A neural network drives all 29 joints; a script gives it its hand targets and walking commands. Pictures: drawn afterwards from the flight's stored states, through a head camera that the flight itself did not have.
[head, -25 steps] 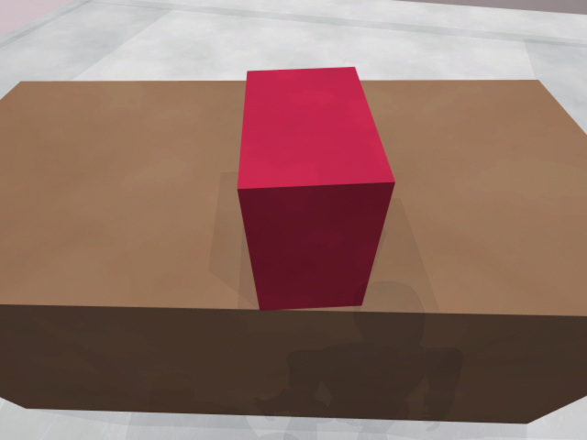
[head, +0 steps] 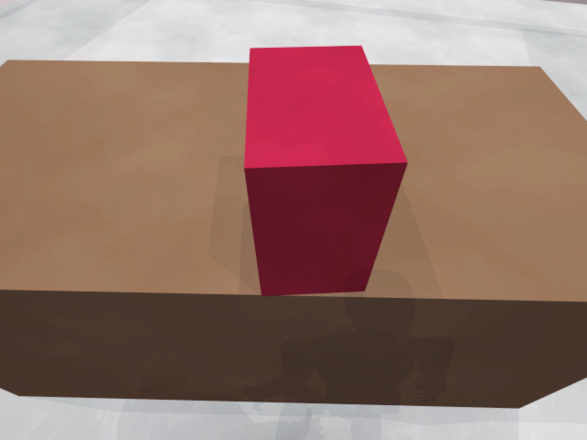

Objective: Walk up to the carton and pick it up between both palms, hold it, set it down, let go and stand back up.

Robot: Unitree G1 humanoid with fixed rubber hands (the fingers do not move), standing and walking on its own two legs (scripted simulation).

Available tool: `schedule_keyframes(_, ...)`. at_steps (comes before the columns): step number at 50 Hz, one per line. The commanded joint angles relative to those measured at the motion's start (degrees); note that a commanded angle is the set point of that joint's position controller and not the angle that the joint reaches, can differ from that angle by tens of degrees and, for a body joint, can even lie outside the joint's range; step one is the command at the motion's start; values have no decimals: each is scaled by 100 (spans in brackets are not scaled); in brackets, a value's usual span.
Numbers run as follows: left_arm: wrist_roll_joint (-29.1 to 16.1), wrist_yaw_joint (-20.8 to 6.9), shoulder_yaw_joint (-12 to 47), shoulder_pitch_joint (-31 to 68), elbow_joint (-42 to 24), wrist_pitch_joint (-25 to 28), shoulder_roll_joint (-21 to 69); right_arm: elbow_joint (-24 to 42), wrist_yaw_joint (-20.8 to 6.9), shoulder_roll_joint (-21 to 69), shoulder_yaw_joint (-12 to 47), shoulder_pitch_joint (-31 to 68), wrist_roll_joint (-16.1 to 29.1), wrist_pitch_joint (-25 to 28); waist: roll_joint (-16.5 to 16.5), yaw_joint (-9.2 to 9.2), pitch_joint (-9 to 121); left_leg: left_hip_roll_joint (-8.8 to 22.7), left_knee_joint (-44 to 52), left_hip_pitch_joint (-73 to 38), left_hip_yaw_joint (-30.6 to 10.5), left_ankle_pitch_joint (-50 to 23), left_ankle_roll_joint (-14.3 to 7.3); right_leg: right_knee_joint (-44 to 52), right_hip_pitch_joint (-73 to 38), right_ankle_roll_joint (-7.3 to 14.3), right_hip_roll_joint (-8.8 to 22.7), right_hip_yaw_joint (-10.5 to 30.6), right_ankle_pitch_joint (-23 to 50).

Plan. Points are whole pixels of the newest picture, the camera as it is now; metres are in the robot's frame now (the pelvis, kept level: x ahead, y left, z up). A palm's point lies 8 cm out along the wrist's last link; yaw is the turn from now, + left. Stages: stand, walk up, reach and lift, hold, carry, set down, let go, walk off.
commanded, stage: reach and lift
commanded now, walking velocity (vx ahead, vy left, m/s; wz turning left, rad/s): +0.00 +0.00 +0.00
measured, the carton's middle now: (309, 175) +0.48 -0.01 +0.09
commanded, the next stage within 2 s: none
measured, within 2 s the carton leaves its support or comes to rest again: neither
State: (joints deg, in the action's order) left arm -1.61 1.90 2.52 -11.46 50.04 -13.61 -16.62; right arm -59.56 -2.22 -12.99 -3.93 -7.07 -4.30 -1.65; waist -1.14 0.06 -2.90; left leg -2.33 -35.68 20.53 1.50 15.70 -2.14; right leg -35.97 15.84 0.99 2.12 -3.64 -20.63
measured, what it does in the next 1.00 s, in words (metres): stands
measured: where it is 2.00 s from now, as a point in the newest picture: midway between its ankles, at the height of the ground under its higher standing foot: outside the picture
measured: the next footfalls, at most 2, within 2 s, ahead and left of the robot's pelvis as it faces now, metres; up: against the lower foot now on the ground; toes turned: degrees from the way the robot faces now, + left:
none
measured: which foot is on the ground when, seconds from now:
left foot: down 0.00-1.00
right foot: down 0.00-1.00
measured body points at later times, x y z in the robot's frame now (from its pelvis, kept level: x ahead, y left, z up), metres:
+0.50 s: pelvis +0.00 -0.04 +0.02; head +0.02 -0.02 +0.46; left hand +0.17 +0.22 -0.08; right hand +0.16 -0.26 -0.08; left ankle +0.03 +0.08 -0.73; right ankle -0.02 -0.12 -0.73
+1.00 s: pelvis +0.03 -0.03 +0.02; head +0.03 -0.01 +0.47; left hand +0.21 +0.20 -0.03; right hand +0.19 -0.23 -0.03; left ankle +0.03 +0.08 -0.73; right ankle -0.02 -0.12 -0.73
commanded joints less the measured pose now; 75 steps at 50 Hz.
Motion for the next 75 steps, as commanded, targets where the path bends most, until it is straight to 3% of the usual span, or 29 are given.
schedule_keyframes(1,-108,59,-282,1891,-2173,-1497,-800,1037,-386,-843,-476,1806,-37,-69,199,45,959,676,232,223,-105,917,495,-642,494,251,25,-143,-226)
schedule_keyframes(2,31,66,-351,1692,-2354,-1772,-675,956,-461,-946,-357,1549,83,-179,478,-1,1101,750,162,-116,-149,500,592,-709,636,254,-45,-219,32)
schedule_keyframes(4,311,53,-407,1168,-2665,-2061,-349,582,-517,-1277,-155,1066,306,-207,954,140,1065,967,299,-976,-451,-987,747,-599,725,243,-303,-365,650)
schedule_keyframes(6,464,-11,-522,491,-2742,-2109,-149,643,-529,-1381,61,759,494,-122,799,96,1120,880,386,-1714,-440,-1726,772,-91,563,289,-443,-377,833)
schedule_keyframes(9,596,-118,-744,239,-2854,-1956,-304,1188,-400,-1297,104,796,515,-64,128,13,724,517,722,-1805,-95,-1448,615,851,24,274,-411,-159,1144)
schedule_keyframes(12,620,-163,-887,519,-2779,-1765,-366,1811,-251,-890,157,956,390,-70,-82,-73,371,229,922,-1578,225,-1048,414,1351,-156,125,-254,82,1034)
schedule_keyframes(15,709,-155,-1025,945,-2954,-1482,-504,2410,-168,-440,308,921,417,-110,-8,-219,258,209,1150,-1392,392,-678,291,1588,-258,-6,-77,275,829)
schedule_keyframes(19,559,-181,-1009,1152,-3015,-1156,-523,2898,21,-20,314,626,374,-148,121,-253,212,188,1310,-1381,554,-336,219,1828,-293,-63,90,472,495)
schedule_keyframes(27,189,-260,-930,517,-3385,-654,-588,3540,393,71,320,-107,389,68,74,-130,573,170,1455,-1841,553,-1192,267,1908,-756,-220,28,400,1703)
schedule_keyframes(30,100,-275,-888,236,-3602,-388,-613,3689,466,129,333,-339,445,230,12,-98,705,167,1498,-2003,460,-1853,317,1905,-914,-243,-68,327,2351)
schedule_keyframes(35,-35,-278,-872,46,-3647,-77,-594,3937,498,196,429,-518,549,347,37,-229,515,153,1639,-2180,425,-2004,345,2140,-767,-250,-108,342,2179)
schedule_keyframes(39,-118,-258,-768,-77,-3968,86,-449,4157,489,148,464,-718,657,408,38,-221,554,195,1676,-2408,362,-2383,420,2267,-802,-191,-172,301,2310)
schedule_keyframes(41,-104,-215,-714,-167,-4140,119,-389,4172,471,100,425,-783,750,399,283,-250,480,186,1714,-2563,314,-2504,482,2347,-731,-146,-177,316,2199)
schedule_keyframes(46,-78,-149,-660,-472,-4624,147,-248,4563,432,32,415,-1024,898,383,403,-285,542,188,1704,-2858,204,-3111,572,2458,-724,-73,-301,275,2365)
schedule_keyframes(51,-118,-131,-653,-694,-4991,292,-155,5053,465,101,417,-1209,999,402,306,-393,397,230,1793,-2788,157,-2991,535,2571,-693,-37,-297,338,2142)
schedule_keyframes(61,-362,1,-348,-722,-5772,539,-58,5765,498,160,248,-1371,1042,355,368,-341,436,304,1844,-2775,107,-2712,544,2655,-483,71,-298,363,1535)
schedule_keyframes(63,-451,-21,-350,-774,-5680,515,-32,5969,543,232,258,-1342,1024,284,191,-355,310,299,1863,-2713,116,-2515,468,2691,-430,48,-278,395,1384)
schedule_keyframes(69,-489,68,-409,-345,-5997,533,-98,6361,577,333,248,-974,1158,111,279,-447,426,323,1898,-2542,108,-2075,414,2621,-373,63,-222,468,1090)
schedule_keyframes(75,-614,70,-313,-41,-6008,417,60,6550,654,375,232,-650,1154,-93,212,-381,410,350,1912,-2481,85,-1785,380,2564,-288,35,-204,490,890)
